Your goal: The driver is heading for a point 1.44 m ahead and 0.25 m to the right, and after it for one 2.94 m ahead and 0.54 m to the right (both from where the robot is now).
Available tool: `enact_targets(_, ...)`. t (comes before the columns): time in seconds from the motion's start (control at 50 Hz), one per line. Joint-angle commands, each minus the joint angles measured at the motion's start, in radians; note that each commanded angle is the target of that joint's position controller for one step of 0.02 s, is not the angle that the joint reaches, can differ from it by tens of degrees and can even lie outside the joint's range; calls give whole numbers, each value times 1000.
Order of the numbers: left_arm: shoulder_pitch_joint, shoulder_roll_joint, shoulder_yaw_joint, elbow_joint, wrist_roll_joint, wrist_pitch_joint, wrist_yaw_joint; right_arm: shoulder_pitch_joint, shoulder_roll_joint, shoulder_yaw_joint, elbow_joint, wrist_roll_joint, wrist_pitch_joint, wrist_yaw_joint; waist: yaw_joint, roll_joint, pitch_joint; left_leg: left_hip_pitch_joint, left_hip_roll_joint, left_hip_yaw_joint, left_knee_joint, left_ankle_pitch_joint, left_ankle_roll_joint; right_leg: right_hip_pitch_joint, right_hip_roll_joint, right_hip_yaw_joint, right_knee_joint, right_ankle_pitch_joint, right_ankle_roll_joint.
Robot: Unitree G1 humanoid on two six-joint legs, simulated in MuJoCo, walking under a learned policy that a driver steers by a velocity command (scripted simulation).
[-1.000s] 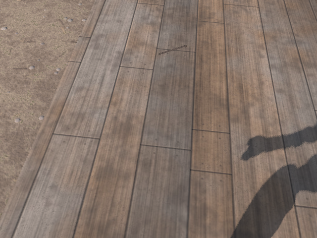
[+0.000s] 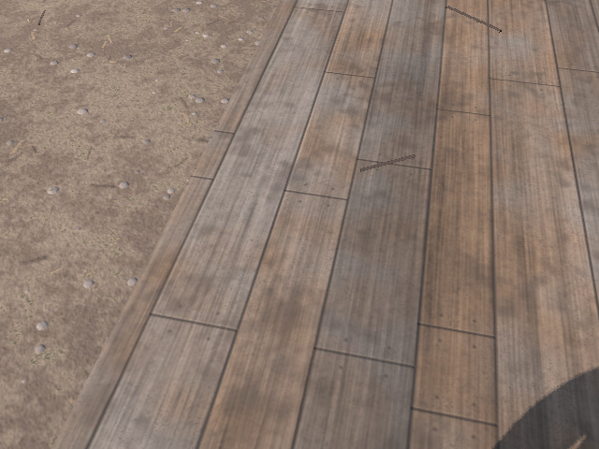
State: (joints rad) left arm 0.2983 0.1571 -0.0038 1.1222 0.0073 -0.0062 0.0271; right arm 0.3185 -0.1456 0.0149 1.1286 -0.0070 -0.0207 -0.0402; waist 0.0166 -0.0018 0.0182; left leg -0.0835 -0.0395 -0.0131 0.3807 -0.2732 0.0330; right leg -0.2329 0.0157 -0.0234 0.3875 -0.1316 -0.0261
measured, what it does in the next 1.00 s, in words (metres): walks ahead: left foot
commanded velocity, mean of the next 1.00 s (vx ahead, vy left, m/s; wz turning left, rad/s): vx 0.38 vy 0.00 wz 0.00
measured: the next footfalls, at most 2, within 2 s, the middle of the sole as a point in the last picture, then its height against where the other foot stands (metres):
left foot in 0.80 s outside the picture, level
right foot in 1.36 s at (373, 341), level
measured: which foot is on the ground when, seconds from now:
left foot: down 0.00-0.32, up 0.34-0.78, down 0.80-1.00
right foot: down 0.00-0.80, up 0.82-1.00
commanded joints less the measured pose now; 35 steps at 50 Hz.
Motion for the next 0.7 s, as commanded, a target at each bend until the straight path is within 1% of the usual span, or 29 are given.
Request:
enact_targets(0.02, 61, 75, 11, -2, 1, -3, 4, 90, -75, -10, 1, -2, -4, -3, -5, 10, 39, -115, 113, -100, -103, 26, 36, 71, -91, 106, -46, -24, -19)
enact_targets(0.04, 54, 79, 14, -4, 2, 0, 3, 99, -88, -16, 3, -4, -2, -3, -9, 22, 50, -125, 106, -106, -111, -85, 47, 54, -69, 91, -22, -114, -23)
enact_targets(0.06, 48, 85, 19, -10, 4, 3, 1, 106, -109, -25, 1, -5, 3, -2, -13, 48, 65, -138, 105, -126, -118, -235, 69, 18, -38, 63, 25, -234, -32)
enact_targets(0.08, 35, 85, 23, -19, 9, 5, -4, 114, -127, -34, -4, -5, 7, 0, -23, 81, 101, -150, 127, -176, -146, -379, 96, -51, -9, 37, 78, -331, -38)
enact_targets(0.1, 11, 69, 22, -34, 18, 4, -11, 137, -145, -44, -5, -6, 9, 2, -40, 113, 146, -141, 180, -252, -192, -485, 130, -131, 14, 1, 152, -345, -36)
enact_targets(0.12, -29, 58, 21, -57, 23, -1, -17, 170, -155, -51, 0, -3, 9, 2, -58, 136, 188, -127, 247, -331, -246, -554, 167, -216, 20, -33, 227, -318, -35)
enact_targets(0.14, -53, 49, 20, -78, 31, -9, -23, 172, -165, -58, 0, -4, 5, 2, -59, 152, 225, -117, 304, -381, -271, -537, 196, -270, -11, -40, 292, -269, -38)
enact_targets(0.16, -78, 58, 24, -98, 32, -20, -28, 176, -162, -62, -2, -9, -3, 4, -63, 141, 232, -88, 330, -402, -279, -476, 215, -317, -36, -31, 334, -262, -42)
enact_targets(0.18, -93, 71, 30, -114, 30, -32, -32, 181, -163, -65, -2, -15, -12, 6, -62, 128, 231, -46, 336, -396, -268, -390, 222, -356, -51, -22, 358, -277, -45)
enact_targets(0.2, -102, 82, 36, -128, 26, -43, -36, 181, -163, -68, -3, -19, -21, 8, -58, 117, 218, -1, 331, -371, -251, -304, 220, -375, -62, -17, 354, -283, -46)
enact_targets(0.24, -97, 85, 45, -146, 13, -62, -45, 166, -166, -73, -7, -16, -35, 10, -40, 112, 189, 13, 302, -298, -209, -158, 199, -304, -54, -36, 275, -253, -48)
enact_targets(0.26, -59, 77, 48, -141, 7, -67, -47, 142, -169, -75, -13, -11, -39, 11, -10, 109, 171, -34, 279, -251, -173, -90, 181, -196, -35, -60, 207, -201, -50)
enact_targets(0.28, 32, 66, 53, -113, 2, -70, -47, 103, -170, -76, -24, -4, -42, 14, 41, 93, 146, -131, 241, -191, -113, -34, 155, -14, 1, -89, 123, -147, -52)
enact_targets(0.3, 162, 85, 68, -66, 0, -73, -41, 83, -158, -72, -35, -5, -49, 17, 93, 43, 96, -240, 187, -128, 11, 72, 126, 208, 27, -72, 77, -138, -56)
enact_targets(0.32, 311, 169, 95, -38, 14, -80, -27, 49, -109, -56, -68, -1, -60, 28, 160, -150, 32, -385, 76, 6, 320, 80, 72, 380, -166, 213, -83, -317, -104)
enact_targets(0.34, 428, 259, 116, -1, 12, -69, -26, 67, -72, -50, -106, -8, -66, 35, 153, -353, -23, -579, -36, 91, 624, -236, 43, 474, -380, 621, -233, -453, -196)
enact_targets(0.36, 329, 189, 95, -18, 13, -57, -24, 14, -128, -64, -116, -35, -59, 39, 90, -164, 51, -625, 37, -1, 772, -224, 65, 366, -390, 623, -231, -487, -201)
enact_targets(0.38, 214, 159, 85, -61, 16, -59, -28, -14, -104, -60, -124, -31, -62, 50, 49, -61, 106, -631, 82, -22, 798, -115, 77, 271, -362, 527, -230, -440, -189)
enact_targets(0.4, 146, 146, 78, -84, 17, -65, -30, -15, -87, -58, -120, -22, -68, 58, 18, -19, 112, -598, 109, -26, 773, -32, 75, 214, -321, 431, -246, -326, -173)
enact_targets(0.42, 123, 129, 70, -91, 14, -73, -28, -11, -86, -61, -118, -24, -66, 63, -4, -19, 105, -572, 124, -16, 744, 7, 68, 191, -289, 357, -257, -235, -160)
enact_targets(0.44, 122, 111, 61, -87, 10, -80, -26, 7, -85, -62, -114, -29, -58, 67, -18, -31, 91, -548, 131, -5, 720, 31, 56, 183, -259, 291, -263, -149, -147)
enact_targets(0.46, 149, 107, 57, -74, 10, -88, -23, 6, -88, -65, -116, -30, -50, 69, -21, -47, 83, -545, 125, 13, 709, 44, 47, 193, -247, 251, -257, -42, -148)
enact_targets(0.48, 177, 104, 53, -61, 7, -93, -20, -12, -94, -68, -123, -29, -42, 71, -24, -50, 82, -568, 122, 28, 696, 57, 39, 216, -236, 209, -251, 70, -147)
enact_targets(0.52, 220, 109, 48, -44, 6, -98, -17, -83, -90, -68, -149, -27, -32, 72, -16, -58, 86, -618, 118, 57, 654, 90, 23, 242, -221, 149, -243, 224, -148)
enact_targets(0.56, 241, 105, 41, -39, 7, -99, -17, -188, -83, -63, -191, -25, -28, 74, -1, -64, 103, -638, 109, 86, 564, 132, 10, 232, -205, 107, -248, 316, -151)
enact_targets(0.62, 249, 101, 34, -36, 7, -102, -15, -322, -66, -50, -244, -14, -29, 76, 19, -79, 127, -571, 80, 124, 360, 212, 11, 201, -181, 58, -256, 390, -144)
enact_targets(0.66, 263, 112, 35, -28, 7, -104, -12, -368, -71, -48, -265, -10, -30, 75, 25, -87, 131, -512, 59, 145, 265, 237, 28, 214, -192, 46, -256, 447, -143)
enact_targets(0.7, 256, 124, 38, -23, 9, -106, -8, -368, -89, -53, -277, -10, -32, 69, 8, -88, 124, -458, 44, 145, 215, 231, 61, 259, -216, 38, -225, 561, -142)
Velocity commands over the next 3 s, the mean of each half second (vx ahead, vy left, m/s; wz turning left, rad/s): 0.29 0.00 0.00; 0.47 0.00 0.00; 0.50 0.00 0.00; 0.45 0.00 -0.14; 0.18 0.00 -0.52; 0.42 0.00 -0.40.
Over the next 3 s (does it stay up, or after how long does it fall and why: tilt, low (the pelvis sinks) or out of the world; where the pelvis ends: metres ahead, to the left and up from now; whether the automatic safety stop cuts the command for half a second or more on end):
stays up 1.30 -0.14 -0.01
